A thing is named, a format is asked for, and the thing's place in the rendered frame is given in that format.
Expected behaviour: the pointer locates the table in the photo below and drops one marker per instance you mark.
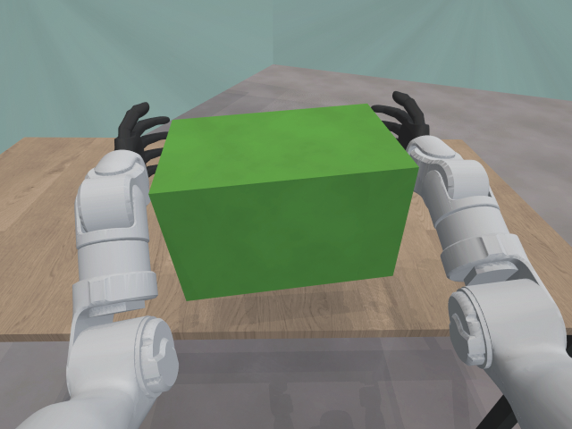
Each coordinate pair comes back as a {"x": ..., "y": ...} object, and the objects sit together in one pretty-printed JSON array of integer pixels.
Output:
[{"x": 39, "y": 181}]

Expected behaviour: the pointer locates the left robot hand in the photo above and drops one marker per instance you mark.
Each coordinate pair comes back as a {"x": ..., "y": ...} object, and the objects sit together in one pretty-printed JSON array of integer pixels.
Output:
[{"x": 131, "y": 129}]

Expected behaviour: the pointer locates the right robot upper arm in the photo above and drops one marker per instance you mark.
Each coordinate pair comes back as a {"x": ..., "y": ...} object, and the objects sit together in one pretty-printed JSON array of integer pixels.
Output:
[{"x": 512, "y": 331}]

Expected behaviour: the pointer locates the right robot hand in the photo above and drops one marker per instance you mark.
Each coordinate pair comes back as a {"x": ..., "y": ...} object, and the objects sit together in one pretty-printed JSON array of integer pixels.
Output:
[{"x": 413, "y": 121}]

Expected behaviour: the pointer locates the left robot upper arm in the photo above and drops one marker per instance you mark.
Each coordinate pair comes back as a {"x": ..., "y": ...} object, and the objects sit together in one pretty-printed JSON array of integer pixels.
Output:
[{"x": 116, "y": 372}]

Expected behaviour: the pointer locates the left robot forearm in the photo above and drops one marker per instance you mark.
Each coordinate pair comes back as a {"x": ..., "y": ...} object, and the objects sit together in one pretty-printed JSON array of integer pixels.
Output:
[{"x": 112, "y": 242}]

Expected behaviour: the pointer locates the carton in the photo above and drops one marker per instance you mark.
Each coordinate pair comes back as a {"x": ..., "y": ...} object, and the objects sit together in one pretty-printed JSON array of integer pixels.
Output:
[{"x": 279, "y": 200}]

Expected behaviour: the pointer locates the right robot forearm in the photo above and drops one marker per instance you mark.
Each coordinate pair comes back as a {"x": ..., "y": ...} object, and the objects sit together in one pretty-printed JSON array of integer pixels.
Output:
[{"x": 476, "y": 243}]

